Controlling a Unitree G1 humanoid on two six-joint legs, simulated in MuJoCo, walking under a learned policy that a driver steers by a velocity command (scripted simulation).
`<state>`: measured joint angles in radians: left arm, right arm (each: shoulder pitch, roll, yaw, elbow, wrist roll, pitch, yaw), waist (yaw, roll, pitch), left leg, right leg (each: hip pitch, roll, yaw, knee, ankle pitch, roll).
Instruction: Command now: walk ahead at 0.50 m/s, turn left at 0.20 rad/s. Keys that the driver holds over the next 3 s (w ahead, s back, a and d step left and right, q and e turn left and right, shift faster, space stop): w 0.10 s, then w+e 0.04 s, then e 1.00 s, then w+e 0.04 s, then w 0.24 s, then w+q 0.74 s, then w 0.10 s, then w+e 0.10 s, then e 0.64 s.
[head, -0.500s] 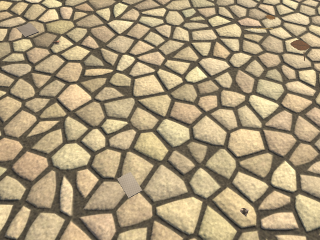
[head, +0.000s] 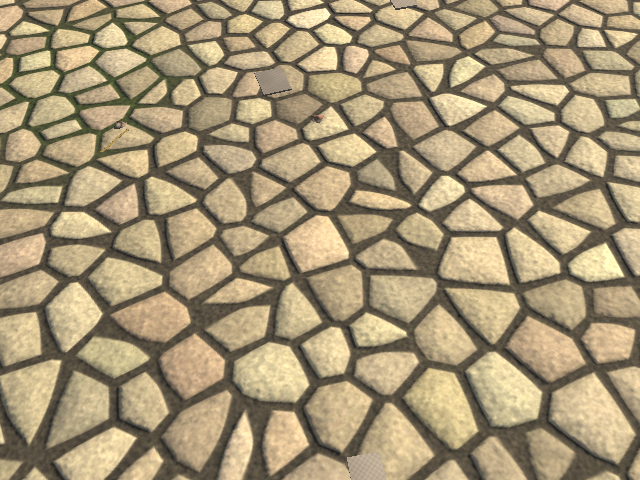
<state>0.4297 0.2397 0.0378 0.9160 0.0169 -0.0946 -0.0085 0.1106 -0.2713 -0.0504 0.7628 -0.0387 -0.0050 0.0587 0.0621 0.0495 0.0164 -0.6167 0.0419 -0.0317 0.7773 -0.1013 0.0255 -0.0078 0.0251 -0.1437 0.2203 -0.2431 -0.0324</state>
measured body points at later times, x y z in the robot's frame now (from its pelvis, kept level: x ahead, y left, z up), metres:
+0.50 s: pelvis +0.20 +0.04 +0.00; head +0.24 +0.04 +0.45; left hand +0.32 +0.27 -0.14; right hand +0.22 -0.23 -0.13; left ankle +0.18 +0.11 -0.75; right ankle +0.28 -0.09 -0.70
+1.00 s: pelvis +0.24 +0.02 -0.01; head +0.27 -0.01 +0.44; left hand +0.44 +0.23 -0.12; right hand +0.24 -0.28 -0.13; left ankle +0.31 +0.15 -0.71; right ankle +0.27 -0.07 -0.75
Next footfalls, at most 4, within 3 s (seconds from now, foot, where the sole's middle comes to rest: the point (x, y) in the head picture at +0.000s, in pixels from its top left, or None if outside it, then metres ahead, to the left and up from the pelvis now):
0.14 left None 0.22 0.11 -0.78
0.62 right None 0.31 -0.08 -0.78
1.12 left None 0.33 0.11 -0.78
1.58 right None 0.30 -0.16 -0.78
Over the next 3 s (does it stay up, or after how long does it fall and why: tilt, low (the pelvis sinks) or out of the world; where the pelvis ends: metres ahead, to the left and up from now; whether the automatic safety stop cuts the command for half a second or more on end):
stays up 0.84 -0.26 -0.01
